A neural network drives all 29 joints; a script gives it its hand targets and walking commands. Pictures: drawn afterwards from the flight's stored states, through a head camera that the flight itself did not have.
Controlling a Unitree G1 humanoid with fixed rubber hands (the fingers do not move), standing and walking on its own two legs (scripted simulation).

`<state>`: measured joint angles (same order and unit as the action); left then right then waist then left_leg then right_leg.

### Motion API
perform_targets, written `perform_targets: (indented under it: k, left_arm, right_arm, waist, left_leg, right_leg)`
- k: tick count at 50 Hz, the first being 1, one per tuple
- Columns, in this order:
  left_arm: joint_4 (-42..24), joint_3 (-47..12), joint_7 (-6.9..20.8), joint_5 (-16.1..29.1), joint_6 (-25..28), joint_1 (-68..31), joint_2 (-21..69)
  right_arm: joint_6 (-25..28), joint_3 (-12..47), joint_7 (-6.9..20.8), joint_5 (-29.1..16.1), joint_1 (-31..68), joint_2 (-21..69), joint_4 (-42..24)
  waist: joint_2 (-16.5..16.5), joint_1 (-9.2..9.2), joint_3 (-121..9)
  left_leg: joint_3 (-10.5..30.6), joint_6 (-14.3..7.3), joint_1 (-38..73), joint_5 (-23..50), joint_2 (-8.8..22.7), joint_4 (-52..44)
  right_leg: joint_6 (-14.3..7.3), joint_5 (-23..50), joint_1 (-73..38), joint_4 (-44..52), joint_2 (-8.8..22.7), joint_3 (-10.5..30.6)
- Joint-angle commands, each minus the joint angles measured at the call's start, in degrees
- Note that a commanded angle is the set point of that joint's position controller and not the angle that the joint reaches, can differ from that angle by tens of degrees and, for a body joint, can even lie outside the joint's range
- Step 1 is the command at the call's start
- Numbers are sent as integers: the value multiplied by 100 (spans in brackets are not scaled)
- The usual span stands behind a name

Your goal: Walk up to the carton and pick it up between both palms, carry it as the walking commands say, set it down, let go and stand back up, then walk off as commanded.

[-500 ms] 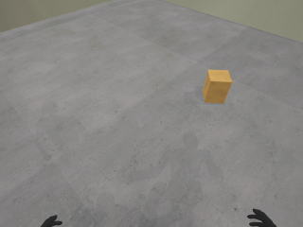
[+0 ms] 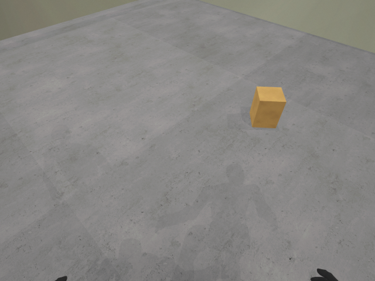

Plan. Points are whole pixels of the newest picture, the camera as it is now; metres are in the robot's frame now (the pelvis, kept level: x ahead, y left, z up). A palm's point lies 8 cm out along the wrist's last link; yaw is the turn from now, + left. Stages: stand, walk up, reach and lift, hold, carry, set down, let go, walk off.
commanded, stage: stand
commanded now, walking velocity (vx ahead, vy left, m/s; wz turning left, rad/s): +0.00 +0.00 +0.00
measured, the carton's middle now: (266, 107) +1.40 -0.63 -0.65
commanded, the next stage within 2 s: walk up in 0.60 s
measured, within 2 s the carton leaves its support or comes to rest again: neither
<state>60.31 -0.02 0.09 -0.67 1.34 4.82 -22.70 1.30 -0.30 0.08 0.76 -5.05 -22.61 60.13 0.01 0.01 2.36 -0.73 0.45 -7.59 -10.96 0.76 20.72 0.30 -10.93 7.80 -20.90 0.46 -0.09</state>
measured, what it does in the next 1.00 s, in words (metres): lifts its right foot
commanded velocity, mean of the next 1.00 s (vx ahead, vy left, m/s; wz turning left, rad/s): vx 0.00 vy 0.00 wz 0.00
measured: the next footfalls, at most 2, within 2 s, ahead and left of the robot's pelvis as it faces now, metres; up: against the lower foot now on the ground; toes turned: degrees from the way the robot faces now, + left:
right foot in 1.08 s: +0.16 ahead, -0.23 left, +0.00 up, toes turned -17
left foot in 1.46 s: +0.38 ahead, -0.05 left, +0.00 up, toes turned -15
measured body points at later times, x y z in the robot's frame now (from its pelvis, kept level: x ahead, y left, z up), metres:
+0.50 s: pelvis +0.01 +0.00 +0.00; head +0.01 +0.00 +0.45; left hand +0.12 +0.32 -0.11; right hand +0.11 -0.32 -0.11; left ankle +0.00 +0.12 -0.75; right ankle +0.01 -0.12 -0.75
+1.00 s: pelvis +0.04 -0.03 -0.01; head +0.04 -0.04 +0.44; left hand +0.21 +0.29 -0.08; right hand +0.09 -0.42 -0.08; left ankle +0.00 +0.13 -0.75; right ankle +0.09 -0.19 -0.71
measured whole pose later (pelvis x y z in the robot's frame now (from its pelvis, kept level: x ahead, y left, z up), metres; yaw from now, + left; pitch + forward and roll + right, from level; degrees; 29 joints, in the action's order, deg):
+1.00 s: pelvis +0.04 -0.03 -0.01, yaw -9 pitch -1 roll +1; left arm 48.6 6.2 8.2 -2.1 -0.3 10.4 -28.1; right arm 5.0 -6.9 1.1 2.7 -11.1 -30.0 51.0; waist 0.5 0.6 1.0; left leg -10.3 1.8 -3.1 -16.3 6.1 21.2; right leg -0.1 -17.8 26.7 -43.4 6.3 -1.1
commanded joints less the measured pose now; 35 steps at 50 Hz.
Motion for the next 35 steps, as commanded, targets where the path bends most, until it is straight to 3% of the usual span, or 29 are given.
perform_targets:
  k: [1, 35]
  left_arm:
    - [-236, 176, -26, 4, 50, -233, -994]
    - [-215, 198, -43, 10, 21, -205, -1007]
  right_arm:
    - [51, -175, -27, -3, 228, -988, -239]
    - [20, -193, -42, -7, 199, -1017, -201]
  waist:
    - [-4, -1, -312]
    - [-5, 3, -351]
  left_leg:
    - [547, -199, 23, 477, 647, -368]
    - [528, -179, 154, 795, 676, -414]
  right_leg:
    - [-205, 520, -3, 373, 660, 550]
    - [-185, 835, -155, 418, 692, 510]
